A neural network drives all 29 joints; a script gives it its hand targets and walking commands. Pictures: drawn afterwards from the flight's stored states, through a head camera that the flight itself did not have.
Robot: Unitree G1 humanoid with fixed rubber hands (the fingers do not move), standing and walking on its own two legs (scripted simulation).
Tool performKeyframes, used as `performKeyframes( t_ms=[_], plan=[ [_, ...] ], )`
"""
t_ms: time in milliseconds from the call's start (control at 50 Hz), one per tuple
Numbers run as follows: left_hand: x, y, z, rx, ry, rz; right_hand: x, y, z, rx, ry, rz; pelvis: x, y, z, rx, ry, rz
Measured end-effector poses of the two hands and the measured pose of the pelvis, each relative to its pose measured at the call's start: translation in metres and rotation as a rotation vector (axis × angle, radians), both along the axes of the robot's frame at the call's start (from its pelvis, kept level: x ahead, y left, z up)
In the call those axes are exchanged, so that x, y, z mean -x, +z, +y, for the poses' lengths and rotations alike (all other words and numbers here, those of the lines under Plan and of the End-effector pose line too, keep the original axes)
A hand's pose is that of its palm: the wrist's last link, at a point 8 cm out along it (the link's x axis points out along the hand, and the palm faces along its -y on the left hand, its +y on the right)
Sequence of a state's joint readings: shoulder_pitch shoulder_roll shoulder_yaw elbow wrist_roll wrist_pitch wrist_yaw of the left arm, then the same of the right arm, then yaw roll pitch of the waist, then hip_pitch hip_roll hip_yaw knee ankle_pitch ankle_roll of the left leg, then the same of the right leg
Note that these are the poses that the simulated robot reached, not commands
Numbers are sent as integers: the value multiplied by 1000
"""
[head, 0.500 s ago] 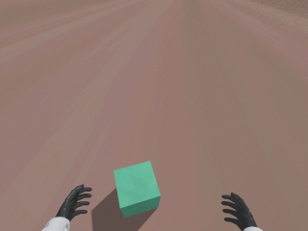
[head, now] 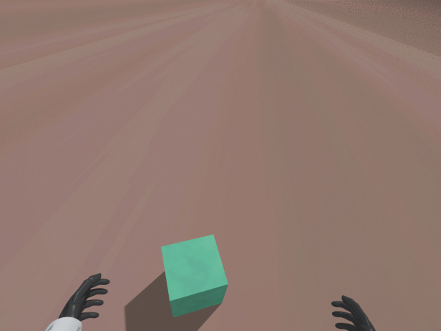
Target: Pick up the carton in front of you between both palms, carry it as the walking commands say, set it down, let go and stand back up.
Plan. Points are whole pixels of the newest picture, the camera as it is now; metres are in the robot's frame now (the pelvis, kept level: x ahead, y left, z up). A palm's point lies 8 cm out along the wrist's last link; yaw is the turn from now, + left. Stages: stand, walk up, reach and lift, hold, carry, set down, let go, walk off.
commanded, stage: stand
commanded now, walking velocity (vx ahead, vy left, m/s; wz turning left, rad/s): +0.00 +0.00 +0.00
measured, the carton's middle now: (193, 276) +0.42 +0.07 -0.64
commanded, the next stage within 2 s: none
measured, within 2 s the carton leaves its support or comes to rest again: neither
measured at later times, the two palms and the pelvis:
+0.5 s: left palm (55, 317) +0.16 +0.30 -0.10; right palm out of the picture +0.14 -0.28 -0.08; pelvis +0.03 +0.02 +0.00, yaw -1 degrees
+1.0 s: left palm out of the picture +0.11 +0.31 -0.10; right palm out of the picture +0.10 -0.30 -0.08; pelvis +0.01 +0.01 +0.01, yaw -1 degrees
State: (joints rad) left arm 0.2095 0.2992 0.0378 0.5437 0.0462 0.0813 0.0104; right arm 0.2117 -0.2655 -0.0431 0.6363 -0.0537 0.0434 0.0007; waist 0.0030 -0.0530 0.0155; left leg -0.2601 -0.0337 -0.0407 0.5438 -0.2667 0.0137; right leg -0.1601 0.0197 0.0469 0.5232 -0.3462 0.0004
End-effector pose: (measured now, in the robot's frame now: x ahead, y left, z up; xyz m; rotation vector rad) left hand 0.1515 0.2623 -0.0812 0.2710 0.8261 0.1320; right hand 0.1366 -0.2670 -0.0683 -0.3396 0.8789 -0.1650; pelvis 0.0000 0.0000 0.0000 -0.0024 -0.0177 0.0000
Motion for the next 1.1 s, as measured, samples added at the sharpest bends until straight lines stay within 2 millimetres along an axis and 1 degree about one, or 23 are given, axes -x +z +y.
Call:
performKeyframes(
  t_ms=[80, 140, 200, 320, 440, 580, 860, 1100],
  plan=[
    [5, -12, 15, -17, -8, 55, 8, 3, -18, 57, -36, 39, -7, 0, 5, 1, -9, 14],
    [5, -17, 22, -27, -11, 88, 7, 4, -23, 76, -53, 53, -13, 1, 8, 3, -15, 18],
    [2, -20, 27, -32, -12, 105, 4, 4, -22, 82, -62, 60, -18, 1, 10, 4, -19, 19],
    [-8, -21, 31, -41, -13, 117, -3, -1, -14, 70, -67, 72, -24, 2, 15, 4, -24, 15],
    [-8, -21, 36, -52, -7, 134, -4, -6, -10, 55, -71, 86, -26, 3, 17, 3, -24, 9],
    [4, -22, 41, -64, 4, 169, 2, -9, -13, 53, -80, 111, -24, 5, 17, 2, -22, 0],
    [34, -23, 46, -80, 17, 232, 25, -10, -25, 60, -94, 168, -13, 9, 14, 2, -18, -15],
    [51, -23, 49, -89, 27, 270, 41, -13, -31, 60, -100, 209, -5, 10, 11, 2, -13, -21]
  ],
)
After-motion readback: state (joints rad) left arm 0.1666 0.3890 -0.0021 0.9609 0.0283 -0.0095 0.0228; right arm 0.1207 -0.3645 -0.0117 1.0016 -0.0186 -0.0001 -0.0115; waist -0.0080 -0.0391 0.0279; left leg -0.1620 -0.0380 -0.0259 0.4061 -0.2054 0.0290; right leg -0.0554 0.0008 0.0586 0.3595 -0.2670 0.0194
